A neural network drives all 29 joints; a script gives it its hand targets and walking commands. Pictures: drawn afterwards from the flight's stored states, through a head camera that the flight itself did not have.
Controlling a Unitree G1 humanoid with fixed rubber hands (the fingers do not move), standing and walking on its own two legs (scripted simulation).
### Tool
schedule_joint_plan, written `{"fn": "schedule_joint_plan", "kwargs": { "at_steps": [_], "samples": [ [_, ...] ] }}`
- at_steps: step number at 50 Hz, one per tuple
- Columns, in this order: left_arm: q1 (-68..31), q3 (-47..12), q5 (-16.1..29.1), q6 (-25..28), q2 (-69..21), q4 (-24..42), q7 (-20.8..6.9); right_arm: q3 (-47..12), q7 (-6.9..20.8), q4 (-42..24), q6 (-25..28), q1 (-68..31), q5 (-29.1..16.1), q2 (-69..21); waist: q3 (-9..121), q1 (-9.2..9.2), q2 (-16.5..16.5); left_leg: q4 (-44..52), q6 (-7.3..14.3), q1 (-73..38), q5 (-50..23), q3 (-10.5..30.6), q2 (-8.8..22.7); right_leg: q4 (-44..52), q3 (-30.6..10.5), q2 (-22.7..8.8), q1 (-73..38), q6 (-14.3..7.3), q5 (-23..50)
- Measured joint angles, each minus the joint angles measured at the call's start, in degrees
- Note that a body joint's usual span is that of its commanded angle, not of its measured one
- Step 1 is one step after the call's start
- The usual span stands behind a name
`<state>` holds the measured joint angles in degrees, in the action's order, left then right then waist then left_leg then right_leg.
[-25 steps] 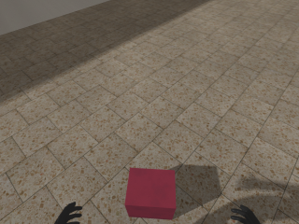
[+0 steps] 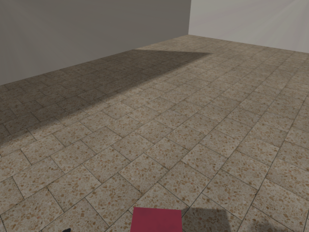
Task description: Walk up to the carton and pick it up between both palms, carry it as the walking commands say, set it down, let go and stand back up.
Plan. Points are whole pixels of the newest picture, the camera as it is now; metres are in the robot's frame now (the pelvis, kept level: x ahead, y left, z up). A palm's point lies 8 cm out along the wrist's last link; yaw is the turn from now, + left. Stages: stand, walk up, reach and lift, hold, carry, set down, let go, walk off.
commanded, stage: stand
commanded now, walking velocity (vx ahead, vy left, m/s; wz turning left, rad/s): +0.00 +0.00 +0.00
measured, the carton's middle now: out of the picture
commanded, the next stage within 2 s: none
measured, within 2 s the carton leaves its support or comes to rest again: neither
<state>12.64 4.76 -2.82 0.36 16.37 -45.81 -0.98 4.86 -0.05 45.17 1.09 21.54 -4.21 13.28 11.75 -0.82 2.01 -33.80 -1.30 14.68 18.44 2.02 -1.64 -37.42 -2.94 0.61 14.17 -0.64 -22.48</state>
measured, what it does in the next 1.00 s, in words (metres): stands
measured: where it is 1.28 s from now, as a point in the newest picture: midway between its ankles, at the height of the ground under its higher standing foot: outside the picture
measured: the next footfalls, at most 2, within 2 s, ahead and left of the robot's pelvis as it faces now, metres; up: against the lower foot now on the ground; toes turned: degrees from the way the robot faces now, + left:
none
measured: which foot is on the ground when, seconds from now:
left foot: down 0.00-1.00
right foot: down 0.00-1.00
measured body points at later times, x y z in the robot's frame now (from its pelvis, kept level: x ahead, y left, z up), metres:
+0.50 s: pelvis -0.02 +0.00 +0.00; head -0.10 +0.00 +0.44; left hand +0.08 +0.29 -0.11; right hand +0.05 -0.27 -0.12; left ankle +0.00 +0.13 -0.73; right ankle -0.03 -0.11 -0.73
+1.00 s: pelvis -0.03 +0.01 +0.00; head -0.08 +0.02 +0.45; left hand +0.03 +0.30 -0.13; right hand +0.02 -0.26 -0.13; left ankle +0.00 +0.13 -0.73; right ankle -0.03 -0.11 -0.73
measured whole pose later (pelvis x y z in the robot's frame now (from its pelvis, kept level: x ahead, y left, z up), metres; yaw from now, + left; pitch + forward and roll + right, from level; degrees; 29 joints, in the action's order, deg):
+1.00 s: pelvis -0.03 +0.01 +0.00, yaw +0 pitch -3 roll +1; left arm 12.7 4.8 -2.2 1.2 16.6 -59.9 -0.4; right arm 5.0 -0.8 56.6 1.8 17.2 -4.2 13.4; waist 4.0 -0.8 2.0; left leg -33.8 -0.4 15.5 15.7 2.0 -1.6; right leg -35.6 -3.0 0.6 14.2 -0.4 -18.9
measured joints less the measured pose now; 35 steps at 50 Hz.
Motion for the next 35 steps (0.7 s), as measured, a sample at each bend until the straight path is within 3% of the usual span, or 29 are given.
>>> {"fn": "schedule_joint_plan", "kwargs": {
  "at_steps": [35],
  "samples": [
    [0.09,0.0,0.52,0.82,0.07,-11.15,0.6,0.44,-0.78,8.22,0.64,-1.79,0.01,0.12,-5.99,0.0,0.0,0.0,0.46,0.46,-2.48,-0.02,0.0,0.99,0.0,0.0,0.01,0.0,2.95]
  ]
}}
